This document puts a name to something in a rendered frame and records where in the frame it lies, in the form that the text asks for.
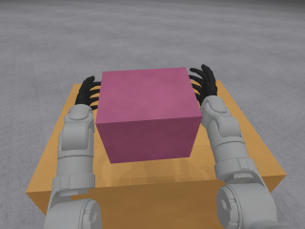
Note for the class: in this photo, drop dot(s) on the pedestal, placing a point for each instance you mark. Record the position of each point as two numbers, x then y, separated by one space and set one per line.
172 193

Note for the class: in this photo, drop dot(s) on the robot left hand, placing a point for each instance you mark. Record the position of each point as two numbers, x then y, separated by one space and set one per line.
85 93

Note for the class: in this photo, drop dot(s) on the robot right hand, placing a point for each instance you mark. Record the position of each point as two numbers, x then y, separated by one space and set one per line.
207 83

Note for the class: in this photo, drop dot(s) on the right robot upper arm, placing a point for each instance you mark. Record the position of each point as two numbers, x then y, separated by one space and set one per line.
246 206

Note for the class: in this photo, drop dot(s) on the left robot forearm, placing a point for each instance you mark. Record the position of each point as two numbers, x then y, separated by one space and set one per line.
75 152

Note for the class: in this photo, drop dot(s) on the left robot upper arm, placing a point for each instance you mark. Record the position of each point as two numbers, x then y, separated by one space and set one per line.
82 213

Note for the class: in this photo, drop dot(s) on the right robot forearm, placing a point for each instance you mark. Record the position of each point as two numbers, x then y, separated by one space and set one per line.
233 164

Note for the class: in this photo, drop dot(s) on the carton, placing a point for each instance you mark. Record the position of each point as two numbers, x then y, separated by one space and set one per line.
148 114

